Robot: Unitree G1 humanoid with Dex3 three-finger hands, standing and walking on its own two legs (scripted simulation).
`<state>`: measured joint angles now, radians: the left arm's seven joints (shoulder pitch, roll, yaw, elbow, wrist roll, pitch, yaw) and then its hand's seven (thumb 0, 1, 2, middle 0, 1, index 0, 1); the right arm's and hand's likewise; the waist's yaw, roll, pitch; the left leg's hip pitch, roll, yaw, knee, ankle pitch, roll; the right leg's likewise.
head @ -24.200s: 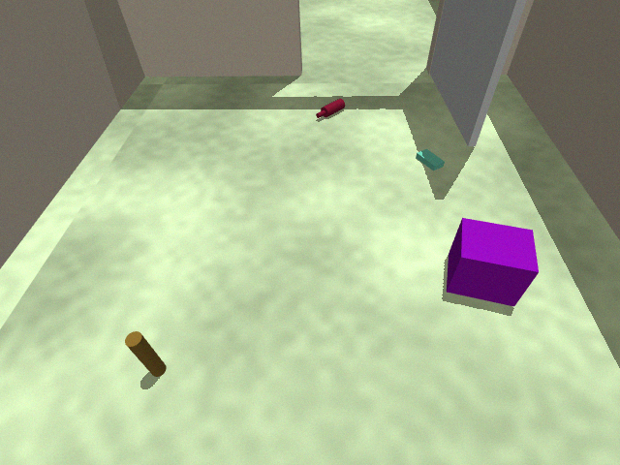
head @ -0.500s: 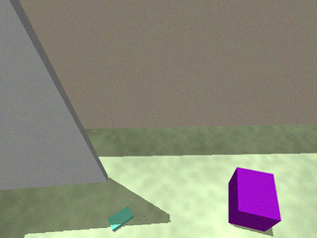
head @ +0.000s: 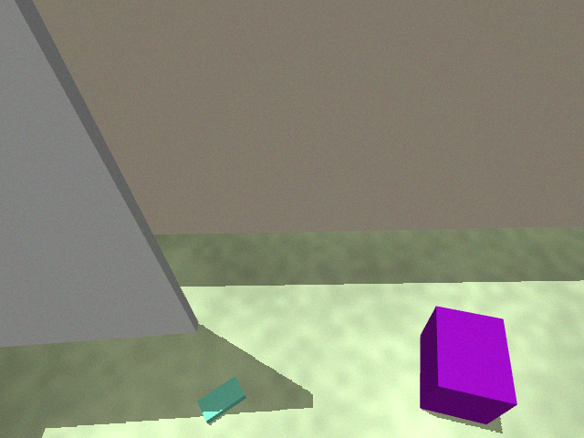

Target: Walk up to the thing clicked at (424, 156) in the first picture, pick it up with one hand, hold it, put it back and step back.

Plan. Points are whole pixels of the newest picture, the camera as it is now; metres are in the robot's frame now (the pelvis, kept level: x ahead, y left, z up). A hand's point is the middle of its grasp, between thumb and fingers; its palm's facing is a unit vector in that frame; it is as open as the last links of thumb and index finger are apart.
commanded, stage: stand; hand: left
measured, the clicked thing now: (222, 399) +0.39 +0.29 -0.77
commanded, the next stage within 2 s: none
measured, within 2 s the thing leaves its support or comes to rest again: neither
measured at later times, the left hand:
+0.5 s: hand out of the picture +0.09 +0.26 -0.15, palm faces -0.03 -0.94 -0.35, open 7.4 cm
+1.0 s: hand out of the picture +0.08 +0.26 -0.15, palm faces -0.02 -0.93 -0.35, open 7.4 cm
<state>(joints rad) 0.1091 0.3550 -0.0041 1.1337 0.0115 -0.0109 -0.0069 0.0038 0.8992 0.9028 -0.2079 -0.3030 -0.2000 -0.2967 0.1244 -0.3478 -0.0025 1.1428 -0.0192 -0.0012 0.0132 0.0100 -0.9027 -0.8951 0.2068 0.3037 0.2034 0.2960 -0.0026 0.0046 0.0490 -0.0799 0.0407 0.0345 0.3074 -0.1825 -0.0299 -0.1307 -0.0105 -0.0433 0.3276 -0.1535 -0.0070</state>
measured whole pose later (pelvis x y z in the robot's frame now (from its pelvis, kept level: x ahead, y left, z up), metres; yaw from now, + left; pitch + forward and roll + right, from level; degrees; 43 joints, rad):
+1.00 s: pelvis +0.01 +0.00 +0.00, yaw +0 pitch -2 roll +0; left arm 0.11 0.35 0.00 1.13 0.01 -0.01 0.00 0.00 0.90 0.90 -0.21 -0.30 -0.20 -0.30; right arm 0.11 -0.35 0.00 1.13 -0.02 0.00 0.01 0.01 -0.90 -0.90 0.21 0.30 0.20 0.30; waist 0.00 0.01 0.05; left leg -0.06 0.04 0.03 0.30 -0.19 -0.03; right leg -0.11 -0.01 -0.05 0.32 -0.16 -0.01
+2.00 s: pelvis +0.01 +0.00 +0.00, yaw +0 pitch -3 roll +0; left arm 0.11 0.35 0.00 1.13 0.01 -0.01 0.00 0.00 0.90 0.90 -0.21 -0.30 -0.20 -0.30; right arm 0.13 -0.35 0.00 1.13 -0.02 0.00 0.01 0.01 -0.90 -0.90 0.21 0.30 0.20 0.30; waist 0.00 0.00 0.05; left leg -0.06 0.04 0.03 0.29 -0.19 -0.03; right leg -0.11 -0.01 -0.04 0.32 -0.16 -0.01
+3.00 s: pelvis +0.00 +0.02 -0.01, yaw +1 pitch -2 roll +0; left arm 0.08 0.36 0.04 1.07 0.02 -0.01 0.02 0.00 0.90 0.90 -0.21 -0.30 -0.20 -0.30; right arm 0.10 -0.39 -0.06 1.05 -0.02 0.05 0.02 0.01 -0.90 -0.90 0.21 0.30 0.20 0.30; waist 0.00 0.03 0.10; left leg -0.16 0.03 0.03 0.46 -0.26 0.00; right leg -0.18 -0.03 -0.04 0.42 -0.20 0.01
